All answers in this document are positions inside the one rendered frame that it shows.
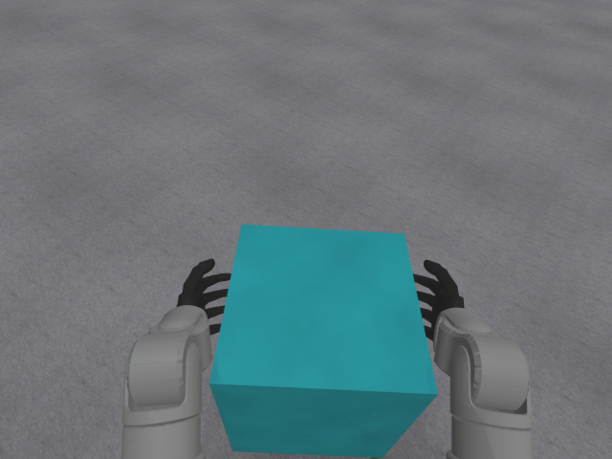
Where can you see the robot left forearm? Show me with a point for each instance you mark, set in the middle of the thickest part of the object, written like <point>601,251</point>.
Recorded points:
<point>162,396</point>

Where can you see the carton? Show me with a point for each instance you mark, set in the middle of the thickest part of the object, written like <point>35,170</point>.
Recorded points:
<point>322,348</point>

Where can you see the robot right forearm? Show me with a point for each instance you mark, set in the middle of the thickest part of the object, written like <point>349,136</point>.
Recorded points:
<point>490,394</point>

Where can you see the robot left hand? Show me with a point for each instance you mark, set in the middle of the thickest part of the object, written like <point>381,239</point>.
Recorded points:
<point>194,287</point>

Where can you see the robot right hand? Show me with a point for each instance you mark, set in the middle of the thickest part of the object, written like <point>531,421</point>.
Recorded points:
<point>446,294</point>

